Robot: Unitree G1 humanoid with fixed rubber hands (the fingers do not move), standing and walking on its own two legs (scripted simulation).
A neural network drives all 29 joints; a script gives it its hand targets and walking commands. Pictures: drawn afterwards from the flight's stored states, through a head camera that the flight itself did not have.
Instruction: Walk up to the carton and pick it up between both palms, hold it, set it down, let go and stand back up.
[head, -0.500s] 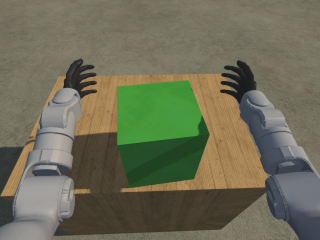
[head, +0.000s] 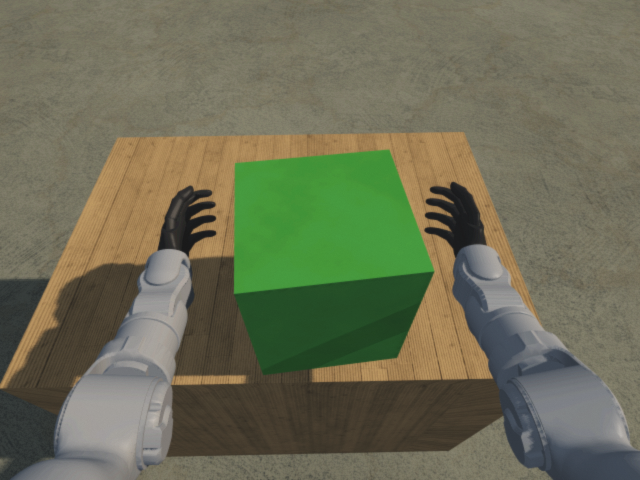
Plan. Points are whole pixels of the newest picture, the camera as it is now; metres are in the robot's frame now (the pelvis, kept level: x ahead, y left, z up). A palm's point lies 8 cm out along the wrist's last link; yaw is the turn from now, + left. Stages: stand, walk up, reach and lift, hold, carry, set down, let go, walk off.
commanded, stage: reach and lift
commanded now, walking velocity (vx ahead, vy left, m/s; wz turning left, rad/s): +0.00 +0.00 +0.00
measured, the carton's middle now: (322, 268) +0.40 +0.02 +0.00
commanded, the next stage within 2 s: none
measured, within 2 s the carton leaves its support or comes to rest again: neither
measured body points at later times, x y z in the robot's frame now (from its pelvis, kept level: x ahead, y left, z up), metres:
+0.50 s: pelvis -0.02 +0.00 -0.02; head +0.04 +0.00 +0.43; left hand +0.41 +0.19 +0.04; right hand +0.42 -0.16 +0.04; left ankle +0.02 +0.13 -0.74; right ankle -0.03 -0.11 -0.74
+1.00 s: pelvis -0.01 +0.01 +0.00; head +0.05 +0.02 +0.45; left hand +0.40 +0.17 +0.04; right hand +0.40 -0.13 +0.05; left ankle +0.02 +0.13 -0.74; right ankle -0.03 -0.11 -0.74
